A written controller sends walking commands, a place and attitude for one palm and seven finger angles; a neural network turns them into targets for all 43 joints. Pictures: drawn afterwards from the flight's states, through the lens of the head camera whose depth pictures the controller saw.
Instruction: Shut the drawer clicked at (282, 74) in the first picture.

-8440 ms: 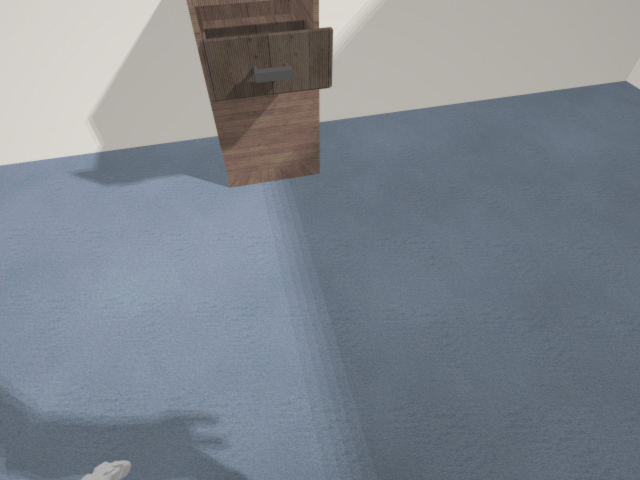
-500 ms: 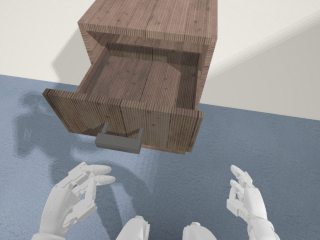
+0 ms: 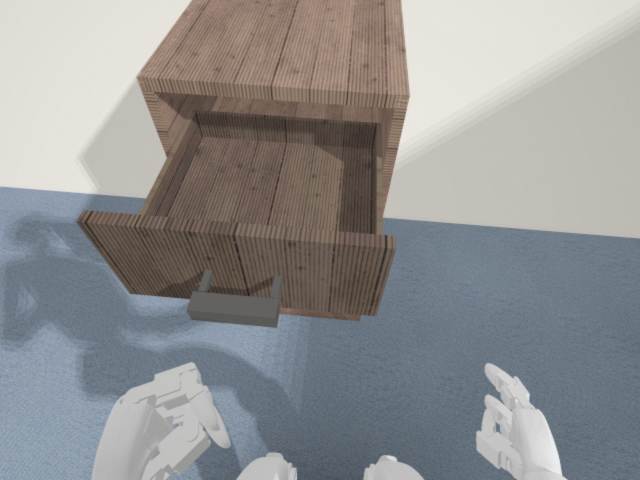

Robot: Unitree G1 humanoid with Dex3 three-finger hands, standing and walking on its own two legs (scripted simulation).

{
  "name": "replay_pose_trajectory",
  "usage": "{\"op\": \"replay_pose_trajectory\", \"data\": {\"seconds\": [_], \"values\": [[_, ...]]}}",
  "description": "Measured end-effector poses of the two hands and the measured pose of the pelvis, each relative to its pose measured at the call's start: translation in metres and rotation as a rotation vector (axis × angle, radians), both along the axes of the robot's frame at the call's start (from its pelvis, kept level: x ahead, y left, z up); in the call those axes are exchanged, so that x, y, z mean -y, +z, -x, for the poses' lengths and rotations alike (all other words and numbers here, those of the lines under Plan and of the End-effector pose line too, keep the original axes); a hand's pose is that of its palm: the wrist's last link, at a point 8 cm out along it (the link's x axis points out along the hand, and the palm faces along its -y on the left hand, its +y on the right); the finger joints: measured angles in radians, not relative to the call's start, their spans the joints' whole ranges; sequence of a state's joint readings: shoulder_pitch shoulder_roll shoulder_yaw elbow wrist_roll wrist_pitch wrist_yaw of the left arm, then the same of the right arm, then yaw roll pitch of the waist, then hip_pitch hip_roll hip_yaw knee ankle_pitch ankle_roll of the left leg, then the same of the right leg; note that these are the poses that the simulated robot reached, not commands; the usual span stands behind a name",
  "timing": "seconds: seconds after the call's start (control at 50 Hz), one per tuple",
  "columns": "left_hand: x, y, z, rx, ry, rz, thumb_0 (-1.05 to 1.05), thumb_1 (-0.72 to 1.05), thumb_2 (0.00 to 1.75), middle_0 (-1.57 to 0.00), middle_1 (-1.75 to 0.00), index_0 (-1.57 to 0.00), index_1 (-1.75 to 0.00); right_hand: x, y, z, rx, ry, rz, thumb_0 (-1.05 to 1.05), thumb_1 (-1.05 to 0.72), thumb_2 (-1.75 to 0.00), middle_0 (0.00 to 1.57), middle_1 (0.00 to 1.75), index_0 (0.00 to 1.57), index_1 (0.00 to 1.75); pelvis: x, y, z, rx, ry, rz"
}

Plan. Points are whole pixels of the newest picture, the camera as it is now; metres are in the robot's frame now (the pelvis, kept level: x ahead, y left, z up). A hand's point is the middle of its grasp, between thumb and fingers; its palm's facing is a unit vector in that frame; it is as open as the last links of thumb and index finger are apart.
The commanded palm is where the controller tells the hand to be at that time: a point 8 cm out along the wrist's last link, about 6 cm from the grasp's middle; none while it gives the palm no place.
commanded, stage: raise the hand and make a fist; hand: left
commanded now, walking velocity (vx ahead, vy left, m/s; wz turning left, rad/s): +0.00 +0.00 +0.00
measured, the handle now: (238, 294) +0.35 +0.14 +0.01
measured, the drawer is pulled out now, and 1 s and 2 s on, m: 0.29 0.29 0.29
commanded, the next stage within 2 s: bring the fist close to the handle in 0.80 s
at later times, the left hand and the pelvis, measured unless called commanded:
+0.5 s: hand (217, 432) +0.16 +0.11 +0.11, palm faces -0.02 -1.00 +0.00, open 3.3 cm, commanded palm +0.12 +0.16 +0.11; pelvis +0.01 +0.00 +0.01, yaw +0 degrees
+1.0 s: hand (220, 425) +0.17 +0.11 +0.10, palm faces -0.01 -1.00 -0.01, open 3.3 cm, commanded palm +0.14 +0.16 +0.09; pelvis +0.02 -0.02 +0.01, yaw +1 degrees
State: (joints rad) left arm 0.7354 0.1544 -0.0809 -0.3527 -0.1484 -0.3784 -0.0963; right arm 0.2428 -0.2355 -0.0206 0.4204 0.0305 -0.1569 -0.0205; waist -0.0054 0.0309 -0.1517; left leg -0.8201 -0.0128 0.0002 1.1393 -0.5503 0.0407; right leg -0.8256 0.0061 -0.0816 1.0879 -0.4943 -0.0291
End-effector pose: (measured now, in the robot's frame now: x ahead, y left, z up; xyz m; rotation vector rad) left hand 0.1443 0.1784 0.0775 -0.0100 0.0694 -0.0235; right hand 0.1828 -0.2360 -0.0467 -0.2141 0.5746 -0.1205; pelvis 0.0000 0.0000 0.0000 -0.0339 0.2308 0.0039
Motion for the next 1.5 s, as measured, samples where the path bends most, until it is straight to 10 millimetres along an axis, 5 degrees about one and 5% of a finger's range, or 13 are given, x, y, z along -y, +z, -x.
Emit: {"op": "replay_pose_trajectory", "data": {"seconds": [0.28,0.62,0.96,1.5], "values": [[0.010,0.020,0.009,0.010,0.008,-0.002,0.01,0.90,0.90,-1.36,-1.56,-1.36,-1.56,-0.036,0.011,-0.023,0.051,0.092,-0.082,0.02,-0.91,-0.90,0.20,0.30,0.20,0.30,-0.001,0.005,-0.005,0.024,0.009,0.004],[0.019,0.026,-0.001,-0.012,0.004,-0.021,0.01,0.90,0.89,-1.39,-1.60,-1.40,-1.60,-0.004,0.004,0.000,-0.022,0.007,-0.060,0.02,-0.91,-0.90,0.20,0.30,0.20,0.30,0.009,0.011,-0.012,0.031,0.000,-0.009],[0.017,0.025,-0.003,0.003,0.012,-0.028,0.01,0.90,0.89,-1.40,-1.60,-1.40,-1.60,0.001,0.007,-0.019,0.018,0.024,-0.068,0.02,-0.91,-0.90,0.20,0.30,0.20,0.30,0.017,0.011,-0.016,0.023,0.007,-0.012],[0.023,-0.031,-0.038,0.012,-0.018,-0.020,0.02,0.90,0.89,-1.40,-1.60,-1.40,-1.60,0.002,-0.031,0.004,-0.081,0.032,-0.034,0.02,-0.91,-0.90,0.20,0.30,0.20,0.30,0.014,-0.015,-0.002,-0.055,-0.002,-0.009]]}}
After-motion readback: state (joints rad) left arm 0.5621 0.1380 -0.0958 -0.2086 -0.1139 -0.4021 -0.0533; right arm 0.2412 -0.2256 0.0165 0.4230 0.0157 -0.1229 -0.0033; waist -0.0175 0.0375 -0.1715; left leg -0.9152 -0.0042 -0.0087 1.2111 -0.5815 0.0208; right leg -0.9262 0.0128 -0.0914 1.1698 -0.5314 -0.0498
